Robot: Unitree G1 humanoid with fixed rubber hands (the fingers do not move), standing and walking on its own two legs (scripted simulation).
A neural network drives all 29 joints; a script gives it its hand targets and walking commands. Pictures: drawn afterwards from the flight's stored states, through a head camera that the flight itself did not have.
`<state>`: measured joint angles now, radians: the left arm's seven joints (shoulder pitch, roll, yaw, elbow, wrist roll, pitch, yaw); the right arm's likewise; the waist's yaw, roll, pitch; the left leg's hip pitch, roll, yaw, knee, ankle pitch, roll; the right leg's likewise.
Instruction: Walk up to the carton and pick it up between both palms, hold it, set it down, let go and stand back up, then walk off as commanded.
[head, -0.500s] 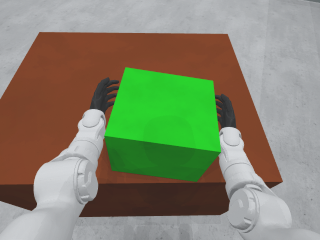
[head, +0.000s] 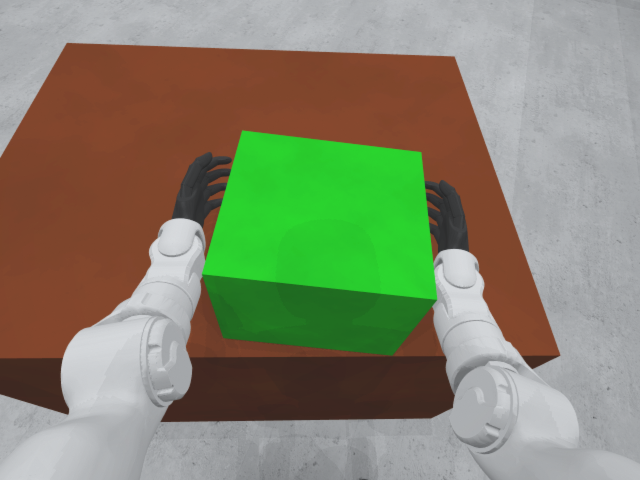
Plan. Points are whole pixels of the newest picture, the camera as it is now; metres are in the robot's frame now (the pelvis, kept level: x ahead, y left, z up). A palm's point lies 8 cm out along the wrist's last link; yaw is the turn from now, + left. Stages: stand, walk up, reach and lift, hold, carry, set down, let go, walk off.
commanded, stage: set down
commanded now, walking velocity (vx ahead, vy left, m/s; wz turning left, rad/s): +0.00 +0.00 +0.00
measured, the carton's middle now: (320, 247) +0.42 -0.01 -0.01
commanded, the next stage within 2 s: none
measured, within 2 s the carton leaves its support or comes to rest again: neither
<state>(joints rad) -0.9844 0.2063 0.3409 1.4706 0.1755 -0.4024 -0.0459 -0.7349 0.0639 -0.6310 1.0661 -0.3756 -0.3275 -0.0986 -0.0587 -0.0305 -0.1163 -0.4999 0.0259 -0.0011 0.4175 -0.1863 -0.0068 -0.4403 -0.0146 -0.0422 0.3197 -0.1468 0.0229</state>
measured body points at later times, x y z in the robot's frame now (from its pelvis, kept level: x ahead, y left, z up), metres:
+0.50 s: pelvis +0.00 +0.00 +0.00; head +0.09 +0.03 +0.44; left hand +0.45 +0.17 +0.04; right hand +0.41 -0.18 +0.03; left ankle -0.01 +0.12 -0.74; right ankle -0.01 -0.14 -0.74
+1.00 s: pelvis -0.01 +0.00 -0.01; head +0.08 +0.03 +0.43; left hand +0.47 +0.17 +0.03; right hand +0.41 -0.18 +0.02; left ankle -0.01 +0.11 -0.74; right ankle -0.01 -0.14 -0.74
